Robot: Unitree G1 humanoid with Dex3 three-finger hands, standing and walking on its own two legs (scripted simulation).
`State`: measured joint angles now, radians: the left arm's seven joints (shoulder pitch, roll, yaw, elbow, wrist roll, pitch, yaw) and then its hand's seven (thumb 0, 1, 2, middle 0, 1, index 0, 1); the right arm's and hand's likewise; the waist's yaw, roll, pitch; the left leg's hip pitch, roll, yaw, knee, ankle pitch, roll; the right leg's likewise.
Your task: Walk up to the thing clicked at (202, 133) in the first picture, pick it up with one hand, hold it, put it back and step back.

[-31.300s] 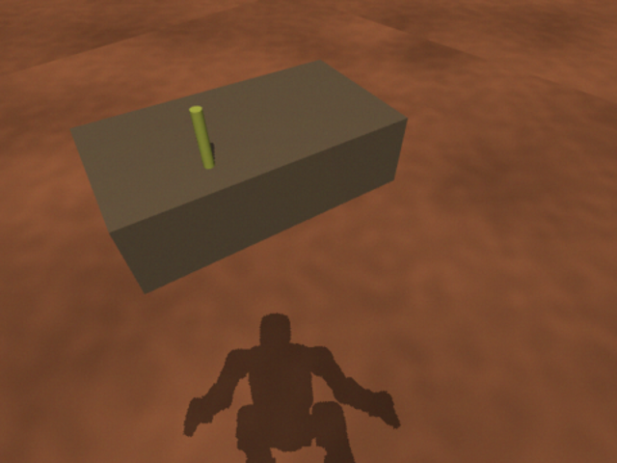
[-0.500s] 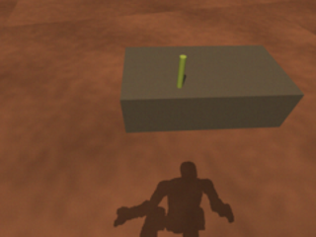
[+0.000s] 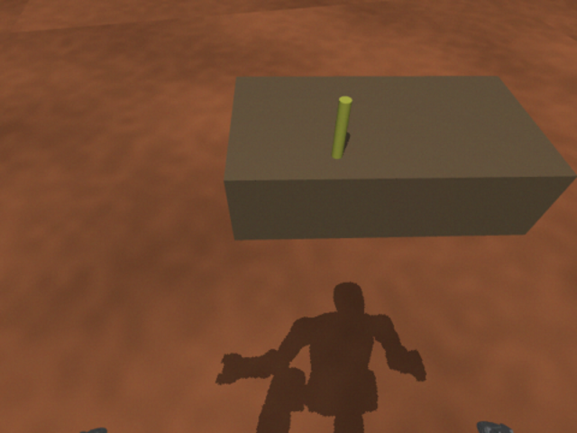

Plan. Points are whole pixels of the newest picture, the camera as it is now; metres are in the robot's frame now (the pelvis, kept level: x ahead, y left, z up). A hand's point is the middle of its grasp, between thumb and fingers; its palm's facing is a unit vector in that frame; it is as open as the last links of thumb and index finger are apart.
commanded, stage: step back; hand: right
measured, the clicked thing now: (340, 129) +1.09 -0.20 -0.29
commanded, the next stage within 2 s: stand in 0.06 s
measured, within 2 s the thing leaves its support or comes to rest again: neither
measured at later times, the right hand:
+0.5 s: hand out of the picture +0.11 -0.24 -0.13, palm faces +0.00 +0.94 -0.33, open 7.4 cm
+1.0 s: hand out of the picture +0.01 -0.25 -0.14, palm faces -0.01 +0.94 -0.33, open 7.4 cm
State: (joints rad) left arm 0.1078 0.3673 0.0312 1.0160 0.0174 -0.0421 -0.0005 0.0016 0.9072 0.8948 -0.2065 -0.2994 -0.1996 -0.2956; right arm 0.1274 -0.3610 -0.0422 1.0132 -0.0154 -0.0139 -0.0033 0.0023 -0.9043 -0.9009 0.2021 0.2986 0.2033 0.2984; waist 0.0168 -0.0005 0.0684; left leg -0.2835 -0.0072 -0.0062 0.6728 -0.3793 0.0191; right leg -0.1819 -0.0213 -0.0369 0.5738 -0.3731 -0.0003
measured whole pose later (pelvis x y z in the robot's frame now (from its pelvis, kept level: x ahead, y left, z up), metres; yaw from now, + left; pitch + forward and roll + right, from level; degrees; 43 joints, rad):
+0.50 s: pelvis -0.01 +0.00 +0.02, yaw +0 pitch -3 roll +0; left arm 0.07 0.34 0.00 1.10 0.00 -0.02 0.00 0.00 0.91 0.89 -0.21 -0.30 -0.20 -0.30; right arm 0.04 -0.34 -0.01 1.09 0.00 -0.01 0.00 0.00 -0.90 -0.90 0.20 0.30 0.20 0.30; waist 0.00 0.00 0.08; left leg -0.13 0.01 0.03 0.36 -0.18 0.01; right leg -0.04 -0.02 -0.01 0.33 -0.24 0.02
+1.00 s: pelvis -0.04 +0.00 +0.02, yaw -1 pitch -3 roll +0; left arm 0.14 0.35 0.00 1.15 0.01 -0.01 -0.02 0.00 0.91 0.89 -0.21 -0.30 -0.20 -0.30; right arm 0.14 -0.35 -0.01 1.16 -0.01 -0.01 0.02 0.00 -0.91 -0.90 0.20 0.30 0.20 0.30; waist 0.00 0.00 0.06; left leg -0.16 0.01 0.03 0.32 -0.12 0.00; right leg -0.09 -0.01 -0.01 0.32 -0.18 0.01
